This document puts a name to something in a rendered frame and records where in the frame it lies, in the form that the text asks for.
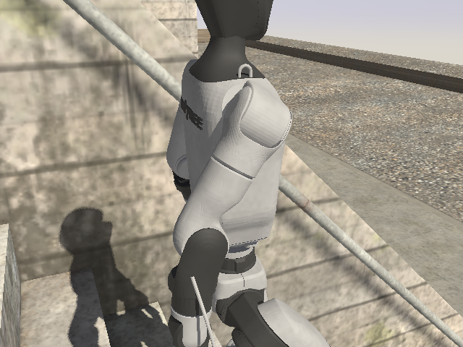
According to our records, stairs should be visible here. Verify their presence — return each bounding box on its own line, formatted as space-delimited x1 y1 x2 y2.
0 224 222 347

